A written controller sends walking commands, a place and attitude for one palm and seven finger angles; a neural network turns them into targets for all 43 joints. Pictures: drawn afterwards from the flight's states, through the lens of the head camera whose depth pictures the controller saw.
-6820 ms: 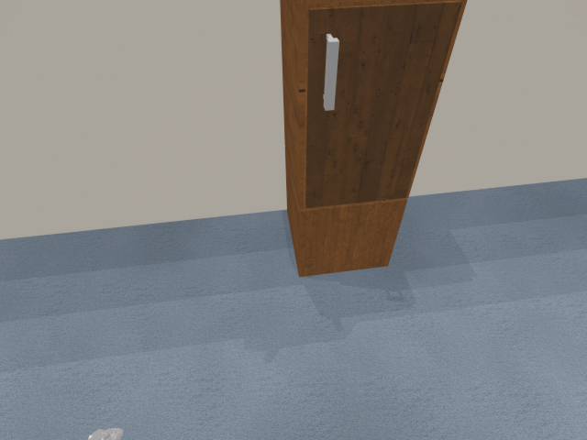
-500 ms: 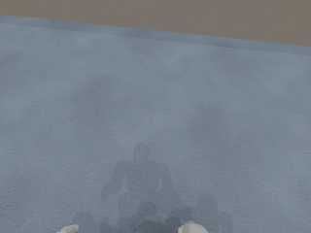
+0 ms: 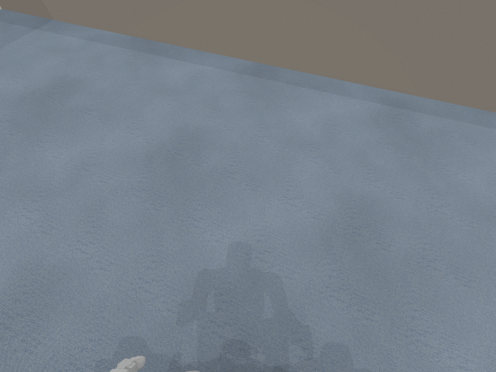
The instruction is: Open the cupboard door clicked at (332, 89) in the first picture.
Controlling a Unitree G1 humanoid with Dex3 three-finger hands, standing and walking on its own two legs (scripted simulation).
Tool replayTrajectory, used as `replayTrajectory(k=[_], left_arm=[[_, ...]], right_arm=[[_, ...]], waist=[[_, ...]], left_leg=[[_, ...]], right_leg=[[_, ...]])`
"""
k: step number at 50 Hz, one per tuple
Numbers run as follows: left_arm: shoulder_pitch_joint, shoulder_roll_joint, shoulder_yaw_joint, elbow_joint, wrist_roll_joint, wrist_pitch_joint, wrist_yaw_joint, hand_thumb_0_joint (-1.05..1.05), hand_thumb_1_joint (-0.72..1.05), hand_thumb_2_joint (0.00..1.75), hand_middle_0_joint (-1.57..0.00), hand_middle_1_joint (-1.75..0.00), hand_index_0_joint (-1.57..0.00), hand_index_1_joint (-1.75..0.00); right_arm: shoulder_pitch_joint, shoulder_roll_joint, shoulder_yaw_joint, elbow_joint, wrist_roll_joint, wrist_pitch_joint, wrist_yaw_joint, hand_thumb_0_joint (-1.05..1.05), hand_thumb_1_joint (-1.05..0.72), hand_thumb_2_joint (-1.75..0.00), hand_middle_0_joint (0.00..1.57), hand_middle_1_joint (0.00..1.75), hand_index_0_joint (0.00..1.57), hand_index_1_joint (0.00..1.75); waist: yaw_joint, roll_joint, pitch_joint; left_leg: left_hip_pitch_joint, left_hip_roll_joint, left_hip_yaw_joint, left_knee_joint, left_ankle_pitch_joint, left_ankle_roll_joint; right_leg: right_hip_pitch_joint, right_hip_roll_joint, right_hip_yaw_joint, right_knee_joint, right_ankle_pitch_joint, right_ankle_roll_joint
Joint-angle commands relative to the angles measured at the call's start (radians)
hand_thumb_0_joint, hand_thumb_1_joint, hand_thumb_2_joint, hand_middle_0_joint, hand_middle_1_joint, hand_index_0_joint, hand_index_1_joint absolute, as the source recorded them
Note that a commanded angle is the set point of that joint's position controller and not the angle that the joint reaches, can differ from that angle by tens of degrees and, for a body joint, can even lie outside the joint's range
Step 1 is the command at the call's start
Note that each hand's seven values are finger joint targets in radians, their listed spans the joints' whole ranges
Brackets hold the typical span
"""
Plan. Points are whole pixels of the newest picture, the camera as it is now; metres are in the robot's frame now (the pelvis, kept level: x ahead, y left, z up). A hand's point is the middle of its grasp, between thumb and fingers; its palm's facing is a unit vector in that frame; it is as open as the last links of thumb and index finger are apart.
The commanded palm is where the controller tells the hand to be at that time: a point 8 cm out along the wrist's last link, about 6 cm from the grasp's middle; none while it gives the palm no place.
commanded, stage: turn to face it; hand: left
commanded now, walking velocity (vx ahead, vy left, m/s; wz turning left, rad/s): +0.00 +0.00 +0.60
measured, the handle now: out of the picture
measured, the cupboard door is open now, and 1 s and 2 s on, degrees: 0 0 0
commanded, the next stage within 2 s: none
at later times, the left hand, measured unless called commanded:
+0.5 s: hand out of the picture +0.03 +0.19 -0.14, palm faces +0.30 -0.92 -0.27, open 7.4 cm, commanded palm none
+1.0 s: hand out of the picture -0.15 +0.12 -0.16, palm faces +0.62 -0.75 -0.24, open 7.4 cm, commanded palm none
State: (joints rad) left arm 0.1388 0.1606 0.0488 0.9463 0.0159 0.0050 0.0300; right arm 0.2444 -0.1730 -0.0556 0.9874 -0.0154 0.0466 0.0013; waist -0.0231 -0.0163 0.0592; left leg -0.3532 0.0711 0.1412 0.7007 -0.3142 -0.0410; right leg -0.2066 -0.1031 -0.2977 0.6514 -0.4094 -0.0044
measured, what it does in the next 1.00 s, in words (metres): steps on the spot, turning left: right foot, then left foot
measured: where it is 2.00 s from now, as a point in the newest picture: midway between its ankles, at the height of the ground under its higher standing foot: outside the picture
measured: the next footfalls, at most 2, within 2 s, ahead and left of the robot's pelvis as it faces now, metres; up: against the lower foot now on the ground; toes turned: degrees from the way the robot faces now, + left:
right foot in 0.52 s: +0.04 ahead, -0.16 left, +0.00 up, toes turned +15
left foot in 1.00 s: -0.08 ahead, +0.06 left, +0.00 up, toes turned +43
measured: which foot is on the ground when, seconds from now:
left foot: down 0.00-0.52, up 0.54-0.98, down 1.00-1.00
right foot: down 0.00-0.00, up 0.02-0.50, down 0.52-1.00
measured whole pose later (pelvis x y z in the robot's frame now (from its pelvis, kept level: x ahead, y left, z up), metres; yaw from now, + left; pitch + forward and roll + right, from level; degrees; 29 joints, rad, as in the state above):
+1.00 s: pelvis -0.05 -0.05 +0.01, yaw +36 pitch +0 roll +0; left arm 0.30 0.22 0.05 0.93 0.02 0.02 0.02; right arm 0.13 -0.25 -0.07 0.91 -0.01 0.07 0.03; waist 0.04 -0.02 0.08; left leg -0.29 0.03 0.11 0.63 -0.32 -0.05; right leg -0.23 -0.20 -0.31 0.64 -0.37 0.04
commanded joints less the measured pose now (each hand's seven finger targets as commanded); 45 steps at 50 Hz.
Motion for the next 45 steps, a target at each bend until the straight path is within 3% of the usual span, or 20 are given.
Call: replayTrajectory(k=[1, 2, 3, 5, 8, 13, 16, 19, 22, 24, 25, 26, 27, 28, 29, 31, 32, 34, 38, 45], left_arm=[[-0.001, 0.088, 0.031, -0.122, -0.009, 0.012, 0.003, 0.0, 0.9, 0.9, -0.2, -0.3, -0.2, -0.3], [-0.033, 0.11, 0.035, -0.124, 0.0, 0.02, 0.003, 0.0, 0.9, 0.9, -0.2, -0.3, -0.2, -0.3], [-0.047, 0.099, 0.04, -0.114, 0.004, 0.023, 0.001, 0.0, 0.9, 0.9, -0.2, -0.3, -0.2, -0.3], [-0.037, 0.12, 0.047, -0.095, 0.007, 0.02, -0.011, 0.0, 0.9, 0.9, -0.2, -0.3, -0.2, -0.3], [0.029, 0.131, 0.05, -0.07, 0.004, 0.027, -0.016, 0.0, 0.9, 0.9, -0.2, -0.3, -0.2, -0.3], [0.024, 0.144, 0.048, -0.079, 0.002, 0.032, -0.012, 0.0, 0.9, 0.9, -0.2, -0.3, -0.2, -0.3], [0.006, 0.147, 0.047, -0.097, 0.0, 0.033, -0.01, 0.0, 0.9, 0.9, -0.2, -0.3, -0.2, -0.3], [0.0, 0.146, 0.041, -0.111, -0.003, 0.028, -0.008, 0.0, 0.9, 0.9, -0.2, -0.3, -0.2, -0.3], [0.069, 0.142, 0.04, -0.105, -0.01, 0.025, -0.004, 0.0, 0.9, 0.9, -0.2, -0.3, -0.2, -0.3], [0.17, 0.161, 0.048, -0.084, -0.01, 0.017, -0.003, 0.0, 0.9, 0.9, -0.2, -0.3, -0.2, -0.3], [0.223, 0.2, 0.06, -0.077, -0.003, 0.009, 0.003, 0.0, 0.9, 0.9, -0.2, -0.3, -0.2, -0.3], [0.21, 0.307, 0.078, -0.099, 0.018, -0.002, 0.012, 0.0, 0.9, 0.9, -0.2, -0.3, -0.2, -0.3], [0.126, 0.322, 0.063, -0.13, 0.007, 0.007, 0.016, 0.0, 0.9, 0.9, -0.2, -0.3, -0.2, -0.3], [0.027, 0.279, 0.052, -0.159, 0.006, 0.006, 0.015, 0.0, 0.9, 0.9, -0.2, -0.3, -0.2, -0.3], [-0.008, 0.245, 0.055, -0.163, 0.003, -0.004, 0.017, 0.0, 0.9, 0.9, -0.2, -0.3, -0.2, -0.3], [-0.017, 0.185, 0.027, -0.155, 0.0, -0.015, 0.005, 0.0, 0.9, 0.9, -0.2, -0.3, -0.2, -0.3], [0.019, 0.175, 0.023, -0.146, 0.001, -0.02, 0.004, 0.0, 0.9, 0.9, -0.2, -0.3, -0.2, -0.3], [0.08, 0.182, 0.024, -0.125, 0.003, -0.023, 0.007, 0.0, 0.9, 0.9, -0.2, -0.3, -0.2, -0.3], [0.162, 0.211, 0.031, -0.097, 0.009, -0.017, 0.008, 0.0, 0.9, 0.9, -0.2, -0.3, -0.2, -0.3], [0.189, 0.259, 0.051, -0.074, 0.018, -0.005, 0.004, 0.0, 0.9, 0.9, -0.2, -0.3, -0.2, -0.3]], right_arm=[[0.208, -0.255, -0.064, -0.051, -0.012, -0.036, -0.006, 0.0, -0.9, -0.9, 0.2, 0.3, 0.2, 0.3], [0.191, -0.251, -0.063, -0.047, -0.013, -0.035, -0.014, 0.0, -0.9, -0.9, 0.2, 0.3, 0.2, 0.3], [0.147, -0.232, -0.06, -0.061, -0.012, -0.041, -0.021, 0.0, -0.9, -0.9, 0.2, 0.3, 0.2, 0.3], [0.045, -0.201, -0.044, -0.098, -0.013, -0.045, -0.022, 0.0, -0.9, -0.9, 0.2, 0.3, 0.2, 0.3], [0.005, -0.21, -0.044, -0.118, -0.007, -0.051, -0.02, 0.0, -0.9, -0.9, 0.2, 0.3, 0.2, 0.3], [0.022, -0.226, -0.054, -0.115, -0.004, -0.043, -0.012, 0.0, -0.9, -0.9, 0.2, 0.3, 0.2, 0.3], [0.017, -0.241, -0.062, -0.12, -0.008, -0.033, -0.007, 0.0, -0.9, -0.9, 0.2, 0.3, 0.2, 0.3], [0.012, -0.252, -0.07, -0.125, -0.009, -0.025, -0.004, 0.0, -0.9, -0.9, 0.2, 0.3, 0.2, 0.3], [-0.038, -0.26, -0.076, -0.144, -0.012, -0.015, 0.001, 0.0, -0.9, -0.9, 0.2, 0.3, 0.2, 0.3], [-0.086, -0.251, -0.081, -0.166, -0.008, -0.008, 0.004, 0.0, -0.9, -0.9, 0.2, 0.3, 0.2, 0.3], [-0.094, -0.211, -0.078, -0.179, -0.003, -0.003, 0.008, 0.0, -0.9, -0.9, 0.2, 0.3, 0.2, 0.3], [-0.057, -0.119, -0.065, -0.199, 0.004, -0.001, 0.009, 0.0, -0.9, -0.9, 0.2, 0.3, 0.2, 0.3], [-0.096, -0.172, -0.073, -0.207, -0.011, -0.005, 0.008, 0.0, -0.9, -0.9, 0.2, 0.3, 0.2, 0.3], [-0.07, -0.18, -0.077, -0.203, -0.015, 0.002, 0.017, 0.0, -0.9, -0.9, 0.2, 0.3, 0.2, 0.3], [-0.053, -0.169, -0.078, -0.182, -0.016, 0.013, 0.017, 0.0, -0.9, -0.9, 0.2, 0.3, 0.2, 0.3], [-0.026, -0.168, -0.072, -0.138, -0.016, 0.014, 0.028, 0.0, -0.9, -0.9, 0.2, 0.3, 0.2, 0.3], [-0.017, -0.156, -0.068, -0.134, -0.013, 0.012, 0.03, 0.0, -0.9, -0.9, 0.2, 0.3, 0.2, 0.3], [-0.04, -0.15, -0.063, -0.134, -0.007, 0.013, 0.032, 0.0, -0.9, -0.9, 0.2, 0.3, 0.2, 0.3], [-0.124, -0.144, -0.054, -0.155, -0.008, 0.02, 0.031, 0.0, -0.9, -0.9, 0.2, 0.3, 0.2, 0.3], [-0.174, -0.124, -0.027, -0.171, 0.004, -0.001, 0.029, 0.0, -0.9, -0.9, 0.2, 0.3, 0.2, 0.3]], waist=[[-0.069, 0.377, -0.14], [-0.061, 0.225, -0.141], [-0.05, 0.225, -0.13], [-0.016, 0.15, -0.107], [0.004, 0.108, -0.135], [-0.009, 0.129, -0.127], [-0.018, 0.157, -0.105], [-0.023, 0.195, -0.105], [0.005, 0.214, -0.109], [0.053, 0.182, -0.12], [0.078, 0.083, -0.121], [0.077, -0.278, -0.108], [0.066, -0.279, -0.052], [0.009, -0.171, -0.025], [-0.009, -0.229, -0.012], [-0.029, -0.172, 0.042], [-0.018, -0.16, 0.023], [0.005, -0.143, -0.001], [0.051, -0.156, -0.019], [0.082, -0.232, -0.077]], left_leg=[[0.274, 0.395, -0.575, -0.346, 0.788, 0.269], [0.249, 0.391, -0.53, -0.352, 0.624, 0.29], [0.231, 0.328, -0.506, -0.363, 0.522, 0.261], [0.177, 0.252, -0.416, -0.366, 0.409, 0.202], [0.181, 0.179, -0.345, -0.385, 0.343, 0.173], [0.203, 0.166, -0.396, -0.408, 0.245, 0.192], [0.17, 0.16, -0.446, -0.416, 0.158, 0.205], [0.15, 0.152, -0.494, -0.398, 0.161, 0.212], [0.047, 0.121, -0.531, -0.389, 0.133, 0.195], [-0.062, 0.065, -0.503, -0.344, 0.071, 0.146], [-0.193, -0.006, -0.442, -0.229, -0.04, 0.091], [-0.375, -0.153, -0.24, 0.085, -0.179, -0.002], [-0.34, -0.122, -0.22, 0.297, -0.233, -0.003], [-0.282, -0.096, -0.245, 0.408, -0.163, 0.006], [-0.289, -0.086, -0.235, 0.455, -0.139, 0.0], [-0.285, -0.058, -0.187, 0.534, -0.024, -0.022], [-0.292, -0.064, -0.17, 0.534, -0.006, -0.031], [-0.296, -0.052, -0.15, 0.508, -0.003, -0.043], [-0.276, -0.028, -0.119, 0.409, -0.049, -0.054], [-0.097, -0.035, -0.03, 0.065, -0.13, -0.023]], right_leg=[[-0.348, 0.013, 0.154, 0.459, -0.311, 0.081], [-0.356, -0.006, 0.254, 0.557, -0.247, 0.065], [-0.403, -0.015, 0.276, 0.586, -0.165, 0.067], [-0.393, -0.018, 0.299, 0.598, -0.03, 0.074], [-0.351, -0.001, 0.293, 0.539, 0.055, 0.088], [-0.343, 0.009, 0.297, 0.411, 0.05, 0.107], [-0.312, 0.024, 0.295, 0.319, 0.011, 0.105], [-0.253, 0.049, 0.293, 0.209, -0.026, 0.095], [-0.108, 0.085, 0.282, 0.059, -0.014, 0.075], [0.07, 0.093, 0.258, -0.147, 0.105, 0.061], [0.196, 0.009, 0.327, -0.308, 0.09, 0.031], [0.239, -0.297, 0.675, -0.493, -0.129, -0.07], [0.017, -0.41, 0.722, -0.51, -0.115, -0.113], [-0.098, -0.359, 0.601, -0.501, -0.087, -0.114], [-0.099, -0.3, 0.568, -0.484, -0.017, -0.08], [-0.076, -0.201, 0.37, -0.4, 0.225, -0.05], [-0.02, -0.181, 0.324, -0.364, 0.337, -0.05], [0.06, -0.193, 0.283, -0.338, 0.429, -0.058], [0.123, -0.24, 0.272, -0.33, 0.434, -0.092], [0.167, -0.29, 0.206, -0.224, 0.652, -0.108]])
